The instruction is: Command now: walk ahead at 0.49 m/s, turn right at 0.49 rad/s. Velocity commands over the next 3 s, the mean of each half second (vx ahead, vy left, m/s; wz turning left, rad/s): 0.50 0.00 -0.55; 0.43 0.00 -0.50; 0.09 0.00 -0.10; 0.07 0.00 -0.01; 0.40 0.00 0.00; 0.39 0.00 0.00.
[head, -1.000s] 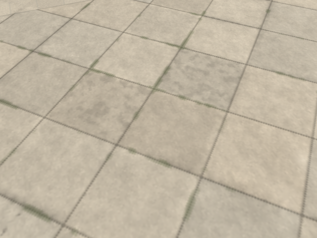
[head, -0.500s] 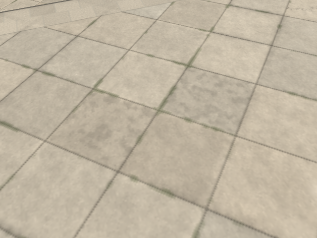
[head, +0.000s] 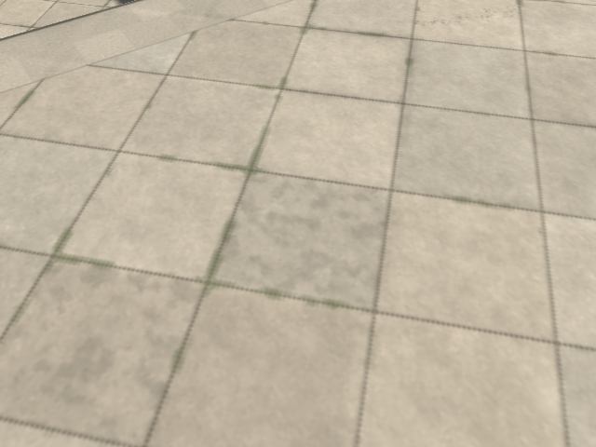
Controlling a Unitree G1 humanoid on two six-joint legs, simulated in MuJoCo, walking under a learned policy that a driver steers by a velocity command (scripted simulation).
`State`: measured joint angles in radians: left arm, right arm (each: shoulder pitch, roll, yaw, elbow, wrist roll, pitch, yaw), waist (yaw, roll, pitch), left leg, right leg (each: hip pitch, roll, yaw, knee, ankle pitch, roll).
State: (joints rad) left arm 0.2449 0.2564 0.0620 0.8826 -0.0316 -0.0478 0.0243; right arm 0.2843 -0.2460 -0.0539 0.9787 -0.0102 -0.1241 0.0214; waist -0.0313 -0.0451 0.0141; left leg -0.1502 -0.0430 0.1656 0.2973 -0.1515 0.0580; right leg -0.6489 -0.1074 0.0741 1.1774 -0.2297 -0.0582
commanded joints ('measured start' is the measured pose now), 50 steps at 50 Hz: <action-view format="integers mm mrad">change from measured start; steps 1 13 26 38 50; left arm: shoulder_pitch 55 -204 35 142 101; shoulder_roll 19 47 146 161 55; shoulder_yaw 9 11 48 56 11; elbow -55 -223 -208 -173 -227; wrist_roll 9 8 16 6 26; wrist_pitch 9 -5 -43 -12 25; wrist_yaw -3 -83 -32 3 5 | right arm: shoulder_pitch -77 24 -141 -368 -143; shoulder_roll -107 -218 -110 -138 -104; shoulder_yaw -18 -48 -23 -25 -9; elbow -58 -50 -223 -328 -228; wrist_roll -6 30 -5 17 -14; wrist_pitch -18 50 17 -21 2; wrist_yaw -17 -39 -24 8 9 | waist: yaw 59 2 9 75 70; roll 92 113 31 -78 150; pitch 48 48 -62 -7 -97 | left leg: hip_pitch -73 229 -509 -373 -67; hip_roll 312 358 157 49 259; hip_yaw -162 35 -218 -238 -309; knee -214 22 722 181 9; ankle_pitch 87 481 -18 141 734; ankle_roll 156 70 -88 -49 181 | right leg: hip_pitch -58 31 464 568 151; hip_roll -55 51 -48 -56 74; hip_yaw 60 -173 197 317 24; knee -56 -511 -962 -811 -145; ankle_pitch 123 33 389 221 -165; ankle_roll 16 -53 -232 -136 90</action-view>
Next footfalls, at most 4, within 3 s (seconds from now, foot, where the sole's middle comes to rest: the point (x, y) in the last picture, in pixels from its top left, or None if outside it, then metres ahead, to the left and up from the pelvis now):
0.32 right None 0.31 -0.18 -0.78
0.82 left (347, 381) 0.67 -0.11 -0.78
1.22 right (454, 407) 0.59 -0.35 -0.78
2.56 left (416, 258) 1.03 -0.33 -0.78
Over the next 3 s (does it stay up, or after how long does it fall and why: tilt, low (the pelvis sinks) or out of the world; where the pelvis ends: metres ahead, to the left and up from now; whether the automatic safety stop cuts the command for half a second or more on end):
stays up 1.01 -0.43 0.00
